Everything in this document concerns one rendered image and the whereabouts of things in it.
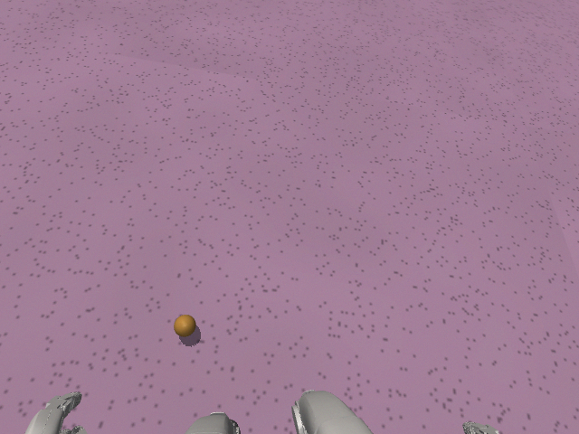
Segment ball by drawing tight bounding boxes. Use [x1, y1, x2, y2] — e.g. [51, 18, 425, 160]
[174, 315, 196, 337]

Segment left robot hand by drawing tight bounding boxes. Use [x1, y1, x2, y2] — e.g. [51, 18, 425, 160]
[24, 392, 87, 434]

